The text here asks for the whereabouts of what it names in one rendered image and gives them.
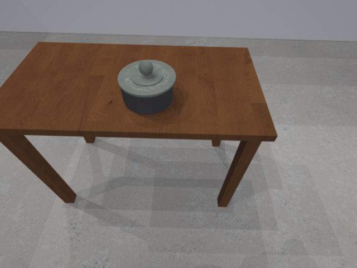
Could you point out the table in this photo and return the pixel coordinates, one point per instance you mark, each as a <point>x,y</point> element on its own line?
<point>71,89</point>

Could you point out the lid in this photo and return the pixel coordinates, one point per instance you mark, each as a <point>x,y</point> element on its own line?
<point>133,82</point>

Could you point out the knob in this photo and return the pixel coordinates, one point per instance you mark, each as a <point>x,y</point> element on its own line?
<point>146,67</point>

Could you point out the pot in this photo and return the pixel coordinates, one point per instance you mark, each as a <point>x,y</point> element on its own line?
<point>148,105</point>

